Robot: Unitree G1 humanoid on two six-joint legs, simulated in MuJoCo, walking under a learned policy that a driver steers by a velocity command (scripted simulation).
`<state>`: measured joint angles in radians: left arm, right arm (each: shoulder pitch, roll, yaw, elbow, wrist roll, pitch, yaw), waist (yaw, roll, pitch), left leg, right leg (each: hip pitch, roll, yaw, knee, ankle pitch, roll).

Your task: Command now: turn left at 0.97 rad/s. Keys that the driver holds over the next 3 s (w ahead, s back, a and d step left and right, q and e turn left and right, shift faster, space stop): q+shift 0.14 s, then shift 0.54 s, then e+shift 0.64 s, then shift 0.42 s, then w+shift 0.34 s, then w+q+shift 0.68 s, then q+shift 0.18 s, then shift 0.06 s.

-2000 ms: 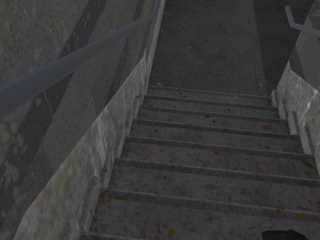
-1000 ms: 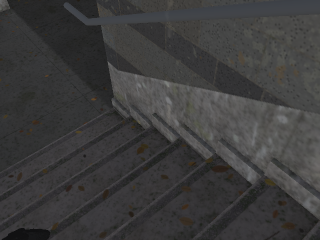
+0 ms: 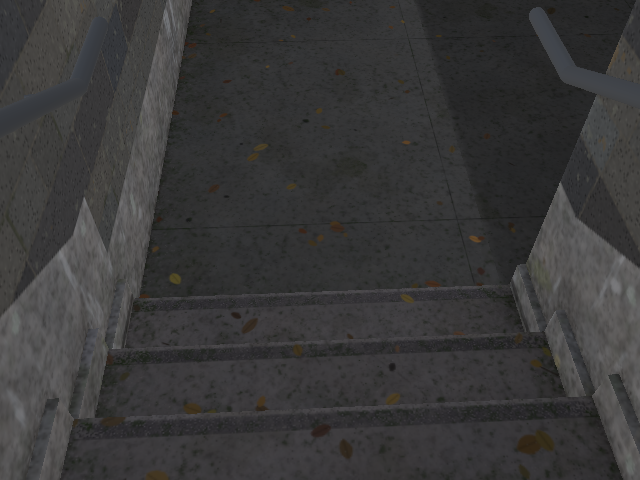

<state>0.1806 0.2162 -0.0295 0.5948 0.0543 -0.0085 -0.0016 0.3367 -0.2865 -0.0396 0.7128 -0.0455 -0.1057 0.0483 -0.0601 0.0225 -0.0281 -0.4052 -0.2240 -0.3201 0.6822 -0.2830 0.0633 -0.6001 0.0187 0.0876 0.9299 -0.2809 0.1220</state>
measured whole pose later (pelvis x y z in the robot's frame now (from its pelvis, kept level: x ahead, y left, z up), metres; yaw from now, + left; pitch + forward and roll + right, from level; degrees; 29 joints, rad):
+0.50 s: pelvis +0.02 -0.04 +0.00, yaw +18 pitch +3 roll -2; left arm 0.24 0.24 0.01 0.72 0.01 -0.10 -0.06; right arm 0.25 -0.23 0.02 0.71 -0.04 -0.04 0.12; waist 0.04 0.06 -0.02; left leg -0.41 0.06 0.05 0.63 -0.26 -0.02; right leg -0.34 -0.02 -0.13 0.61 -0.32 -0.01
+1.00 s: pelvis +0.06 -0.07 +0.01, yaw +8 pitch +2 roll +1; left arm 0.22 0.25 0.06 0.71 0.08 -0.05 -0.06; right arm 0.27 -0.29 -0.10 0.73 -0.08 -0.08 -0.09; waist -0.06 0.01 0.01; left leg -0.24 0.15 0.21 0.51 -0.28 -0.05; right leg -0.46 -0.04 -0.08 0.91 -0.38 0.05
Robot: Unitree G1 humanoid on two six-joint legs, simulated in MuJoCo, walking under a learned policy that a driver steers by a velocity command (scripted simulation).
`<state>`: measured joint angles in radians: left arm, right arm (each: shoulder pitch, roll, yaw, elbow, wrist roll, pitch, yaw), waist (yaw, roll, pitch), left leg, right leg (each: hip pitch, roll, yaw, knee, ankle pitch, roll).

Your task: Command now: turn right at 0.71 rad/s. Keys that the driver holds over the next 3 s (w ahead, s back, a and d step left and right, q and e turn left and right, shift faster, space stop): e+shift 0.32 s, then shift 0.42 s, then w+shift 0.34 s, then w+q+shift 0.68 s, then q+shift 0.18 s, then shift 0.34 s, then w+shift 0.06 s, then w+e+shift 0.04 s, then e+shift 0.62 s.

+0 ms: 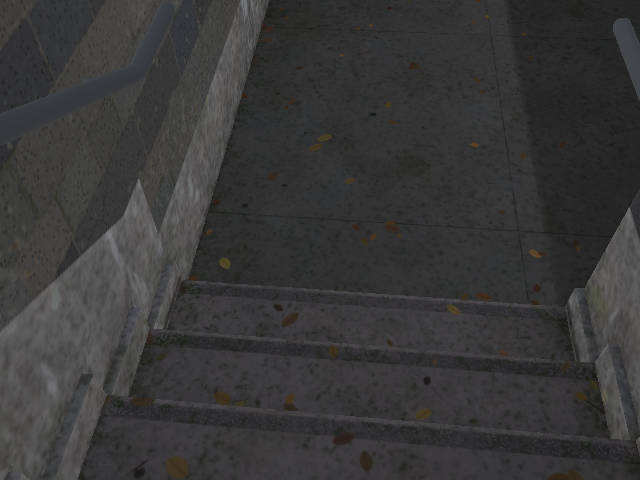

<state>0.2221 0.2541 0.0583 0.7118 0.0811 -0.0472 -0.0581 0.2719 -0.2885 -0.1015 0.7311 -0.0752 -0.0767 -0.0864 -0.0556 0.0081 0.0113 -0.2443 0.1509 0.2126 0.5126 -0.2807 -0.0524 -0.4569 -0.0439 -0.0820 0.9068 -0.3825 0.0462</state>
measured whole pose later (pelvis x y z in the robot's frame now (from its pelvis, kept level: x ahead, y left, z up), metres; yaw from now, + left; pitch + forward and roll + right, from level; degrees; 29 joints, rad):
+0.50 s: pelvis +0.02 -0.04 -0.02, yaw -23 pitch +4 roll +4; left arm 0.34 0.25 0.01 0.74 0.04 -0.10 -0.02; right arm 0.21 -0.26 0.01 0.59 -0.07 0.01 -0.01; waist 0.02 -0.01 -0.04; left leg -0.66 -0.01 -0.03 1.35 -0.39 -0.15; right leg -0.43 0.15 0.22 0.80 -0.40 -0.10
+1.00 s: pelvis +0.04 -0.01 +0.00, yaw -27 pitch +4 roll +1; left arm 0.14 0.23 -0.02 0.75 0.05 -0.04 -0.05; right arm 0.46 -0.20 0.01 0.82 -0.03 -0.09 0.01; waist -0.09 0.01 -0.06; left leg -0.16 0.04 0.03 0.50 -0.41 0.01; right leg -0.53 -0.03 -0.02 0.91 -0.33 0.00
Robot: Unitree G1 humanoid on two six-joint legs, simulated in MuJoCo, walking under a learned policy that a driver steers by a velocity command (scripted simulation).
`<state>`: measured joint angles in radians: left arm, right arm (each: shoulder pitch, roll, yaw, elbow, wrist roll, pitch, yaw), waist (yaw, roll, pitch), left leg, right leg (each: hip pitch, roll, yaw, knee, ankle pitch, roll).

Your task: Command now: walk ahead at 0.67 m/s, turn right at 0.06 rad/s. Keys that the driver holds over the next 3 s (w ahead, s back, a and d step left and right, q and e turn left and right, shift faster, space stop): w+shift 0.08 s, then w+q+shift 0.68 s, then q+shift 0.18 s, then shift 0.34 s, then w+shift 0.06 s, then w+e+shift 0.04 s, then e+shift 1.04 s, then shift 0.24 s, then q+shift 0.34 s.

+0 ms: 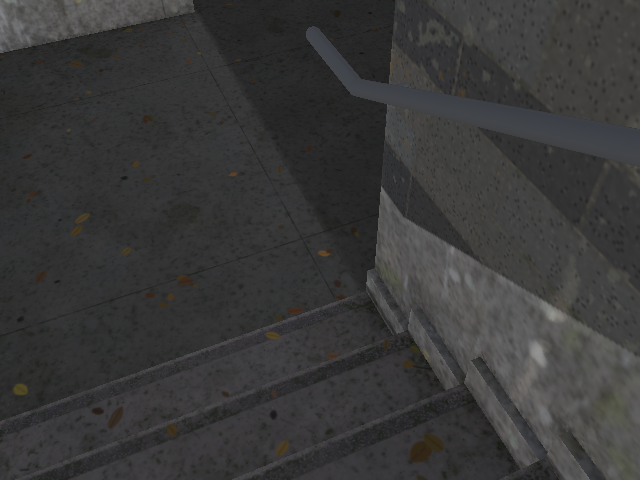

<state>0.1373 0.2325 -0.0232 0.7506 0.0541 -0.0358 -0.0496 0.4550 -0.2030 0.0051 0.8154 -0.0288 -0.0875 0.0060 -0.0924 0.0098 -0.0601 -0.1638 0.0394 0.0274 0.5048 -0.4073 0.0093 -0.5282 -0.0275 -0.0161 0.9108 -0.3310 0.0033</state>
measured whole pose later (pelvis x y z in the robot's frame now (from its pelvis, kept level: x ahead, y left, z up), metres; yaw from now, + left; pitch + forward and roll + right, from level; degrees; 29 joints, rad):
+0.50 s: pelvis +0.23 -0.02 -0.13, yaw +14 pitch -1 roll -3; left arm 0.44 0.26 0.05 0.98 0.05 -0.05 0.04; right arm 0.12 -0.26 -0.05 0.77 -0.04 0.01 0.03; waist 0.04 0.03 0.07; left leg -0.27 -0.05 0.11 0.51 -0.03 0.19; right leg -0.21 -0.07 -0.30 1.43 -0.67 -0.09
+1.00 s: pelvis +0.57 +0.07 -0.33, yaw +41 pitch +0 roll -4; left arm 0.40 0.22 0.01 0.93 0.08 -0.11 -0.01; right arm 0.25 -0.27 -0.04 0.79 -0.09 -0.09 0.11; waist 0.06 0.06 -0.03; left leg -0.81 0.04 -0.06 1.60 -0.23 0.06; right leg -0.28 0.05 -0.14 0.74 -0.46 -0.05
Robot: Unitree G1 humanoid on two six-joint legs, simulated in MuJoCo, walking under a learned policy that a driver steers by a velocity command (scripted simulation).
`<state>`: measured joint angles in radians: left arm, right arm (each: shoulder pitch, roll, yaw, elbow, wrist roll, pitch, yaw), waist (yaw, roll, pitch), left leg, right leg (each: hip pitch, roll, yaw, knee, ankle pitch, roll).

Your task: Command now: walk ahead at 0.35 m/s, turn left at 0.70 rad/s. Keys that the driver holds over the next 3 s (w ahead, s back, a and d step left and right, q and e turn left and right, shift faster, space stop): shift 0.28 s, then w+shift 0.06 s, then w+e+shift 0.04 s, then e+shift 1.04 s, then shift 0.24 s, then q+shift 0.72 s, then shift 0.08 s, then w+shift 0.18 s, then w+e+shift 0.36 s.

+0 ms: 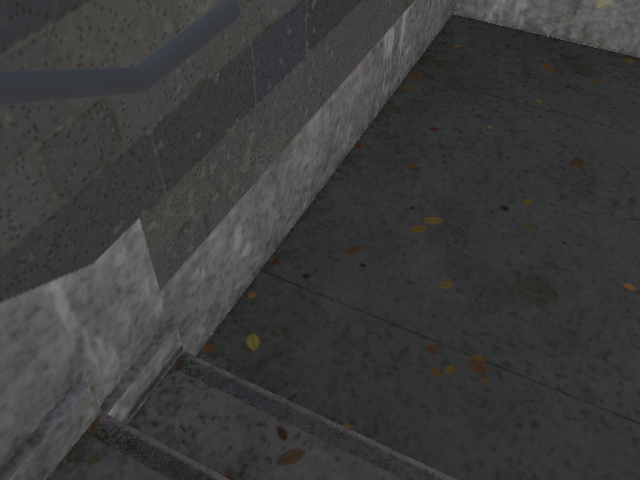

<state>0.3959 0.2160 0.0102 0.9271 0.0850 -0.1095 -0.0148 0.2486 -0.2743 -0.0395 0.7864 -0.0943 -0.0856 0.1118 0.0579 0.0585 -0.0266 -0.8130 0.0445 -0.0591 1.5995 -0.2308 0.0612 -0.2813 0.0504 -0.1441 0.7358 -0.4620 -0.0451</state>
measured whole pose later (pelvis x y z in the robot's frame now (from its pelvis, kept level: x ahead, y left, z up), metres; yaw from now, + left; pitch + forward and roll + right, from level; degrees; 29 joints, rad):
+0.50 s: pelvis +0.25 +0.02 -0.12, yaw +5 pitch +2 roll +2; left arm 0.42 0.22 0.03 0.93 0.05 -0.07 -0.07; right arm 0.27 -0.22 -0.04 0.95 -0.08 -0.07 0.06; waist 0.09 -0.02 0.02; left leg -0.30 -0.03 0.20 0.54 -0.28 0.10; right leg -0.62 -0.14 0.08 1.21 -0.37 0.09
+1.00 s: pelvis +0.35 -0.05 -0.14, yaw -19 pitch +3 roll +1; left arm 0.36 0.29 0.06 0.77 0.08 -0.10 -0.07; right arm 0.02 -0.27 -0.02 0.57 -0.06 -0.05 0.01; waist 0.06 -0.02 -0.02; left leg -0.70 0.00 -0.04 1.18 -0.25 -0.07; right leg -0.35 0.10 0.12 0.76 -0.44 -0.06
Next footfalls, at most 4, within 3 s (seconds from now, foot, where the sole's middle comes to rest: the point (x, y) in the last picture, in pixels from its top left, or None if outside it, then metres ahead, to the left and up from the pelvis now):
0.30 left None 0.30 0.11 -0.89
0.72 right None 0.31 -0.14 -0.89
1.10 left None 0.43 0.04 -0.89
1.48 right None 0.30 -0.19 -0.89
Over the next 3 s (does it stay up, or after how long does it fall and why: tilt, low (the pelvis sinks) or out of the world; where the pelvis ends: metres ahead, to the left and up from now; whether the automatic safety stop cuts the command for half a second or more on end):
stays up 0.69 -0.26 -0.32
